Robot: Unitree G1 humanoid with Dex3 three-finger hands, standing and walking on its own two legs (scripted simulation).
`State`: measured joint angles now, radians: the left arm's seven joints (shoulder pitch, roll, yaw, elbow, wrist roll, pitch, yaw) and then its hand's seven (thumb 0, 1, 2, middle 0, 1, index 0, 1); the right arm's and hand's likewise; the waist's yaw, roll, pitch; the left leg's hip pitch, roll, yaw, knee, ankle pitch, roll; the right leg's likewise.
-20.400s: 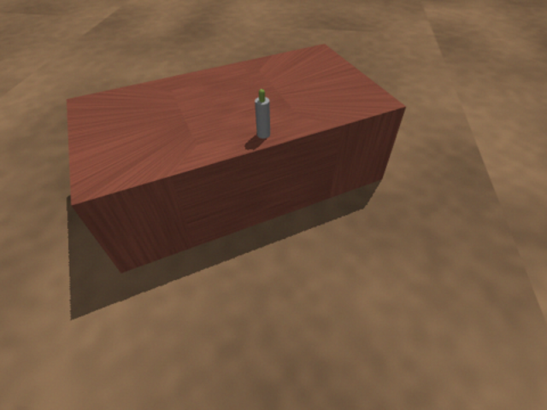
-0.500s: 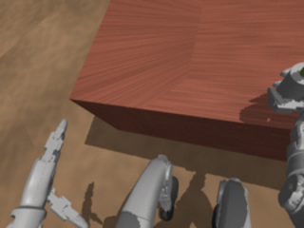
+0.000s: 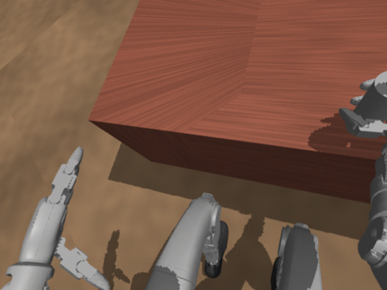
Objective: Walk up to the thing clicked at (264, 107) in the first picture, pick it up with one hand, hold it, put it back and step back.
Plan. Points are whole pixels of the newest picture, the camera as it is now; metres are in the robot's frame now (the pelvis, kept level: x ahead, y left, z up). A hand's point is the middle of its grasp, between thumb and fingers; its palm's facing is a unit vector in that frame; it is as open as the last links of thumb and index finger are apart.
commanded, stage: open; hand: right
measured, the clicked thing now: (379, 101) +0.50 -0.20 -0.01
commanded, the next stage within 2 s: withdraw in 0.22 s
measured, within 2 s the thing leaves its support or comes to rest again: neither
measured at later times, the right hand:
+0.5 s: hand (373, 107) +0.51 -0.20 -0.04, palm faces +0.14 +0.99 +0.01, open 14.3 cm
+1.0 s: hand out of the picture +0.50 -0.28 +0.09, palm faces +0.21 +0.96 -0.20, open 17.2 cm
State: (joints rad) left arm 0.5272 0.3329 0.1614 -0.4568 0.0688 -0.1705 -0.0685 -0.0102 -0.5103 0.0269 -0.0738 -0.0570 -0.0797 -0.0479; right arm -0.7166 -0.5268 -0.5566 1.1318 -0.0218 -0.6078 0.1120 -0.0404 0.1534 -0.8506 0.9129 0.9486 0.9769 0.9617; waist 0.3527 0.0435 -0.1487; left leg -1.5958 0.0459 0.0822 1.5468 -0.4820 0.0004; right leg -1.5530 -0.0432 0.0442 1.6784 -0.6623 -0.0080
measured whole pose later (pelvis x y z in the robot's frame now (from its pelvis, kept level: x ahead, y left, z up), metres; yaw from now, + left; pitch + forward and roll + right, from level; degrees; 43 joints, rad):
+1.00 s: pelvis +0.03 -0.01 +0.10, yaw +0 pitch +23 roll +3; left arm 0.51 0.28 0.03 -0.17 0.02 -0.04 -0.02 -0.01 -0.52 0.08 -0.07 -0.05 -0.05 -0.06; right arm -0.69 -0.59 -0.46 1.13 -0.08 -0.22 0.08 -0.01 0.49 -0.07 0.06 0.07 0.07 0.06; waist 0.20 0.01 -0.14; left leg -1.13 0.03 0.07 1.14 -0.40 -0.02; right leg -1.09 -0.05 0.01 1.26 -0.57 -0.01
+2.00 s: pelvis +0.08 +0.01 +0.18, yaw -3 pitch +6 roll +1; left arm 0.26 0.20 -0.02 0.52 -0.03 -0.03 0.14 0.01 0.90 0.89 -0.20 -0.30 -0.20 -0.30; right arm 0.40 -0.20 0.01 0.15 0.02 0.17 -0.13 -0.01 0.56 -0.04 0.06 0.05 0.06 0.04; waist 0.01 -0.02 -0.05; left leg -0.53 0.03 0.08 0.80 -0.37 0.00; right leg -0.47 -0.03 0.01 0.84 -0.48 0.01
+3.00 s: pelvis +0.07 +0.01 +0.22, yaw -3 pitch -4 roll -1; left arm 0.16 0.33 0.00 1.11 0.03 0.02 0.01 0.00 0.90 0.90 -0.20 -0.30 -0.20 -0.30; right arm 0.15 -0.32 0.02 1.10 -0.02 0.00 -0.03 0.00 0.50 -0.07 0.06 0.06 0.06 0.05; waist 0.00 -0.03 0.02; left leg -0.16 0.05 0.06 0.39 -0.17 -0.01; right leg -0.05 0.00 -0.02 0.34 -0.23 0.01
